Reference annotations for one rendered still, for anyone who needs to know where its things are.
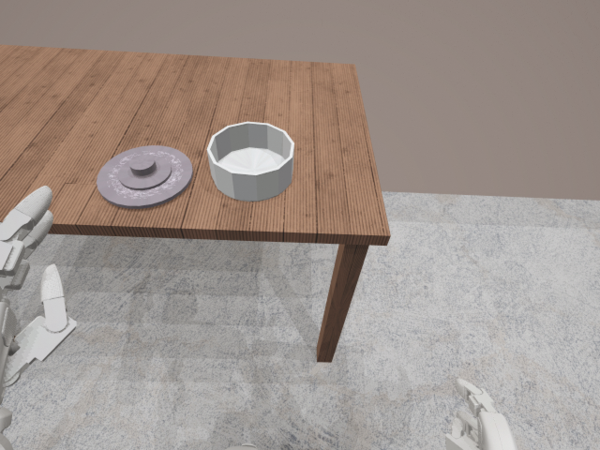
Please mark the pot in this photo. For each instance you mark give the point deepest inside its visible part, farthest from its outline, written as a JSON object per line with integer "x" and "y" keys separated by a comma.
{"x": 251, "y": 161}

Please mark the right robot hand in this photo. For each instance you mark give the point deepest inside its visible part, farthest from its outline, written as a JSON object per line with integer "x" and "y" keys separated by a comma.
{"x": 491, "y": 431}

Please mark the knob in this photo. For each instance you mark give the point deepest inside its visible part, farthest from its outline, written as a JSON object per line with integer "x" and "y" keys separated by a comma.
{"x": 142, "y": 165}

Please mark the left robot hand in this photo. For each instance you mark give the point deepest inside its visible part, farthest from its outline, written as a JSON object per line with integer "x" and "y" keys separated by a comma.
{"x": 22, "y": 230}

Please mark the table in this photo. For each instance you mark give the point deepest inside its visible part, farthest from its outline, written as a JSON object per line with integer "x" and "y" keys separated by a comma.
{"x": 65, "y": 112}

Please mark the lid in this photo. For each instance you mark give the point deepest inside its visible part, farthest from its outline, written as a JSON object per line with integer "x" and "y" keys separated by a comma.
{"x": 119, "y": 186}

